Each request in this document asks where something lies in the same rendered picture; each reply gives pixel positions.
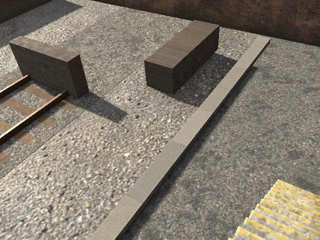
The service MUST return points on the stairs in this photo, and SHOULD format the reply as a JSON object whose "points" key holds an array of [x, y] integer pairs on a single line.
{"points": [[286, 212]]}

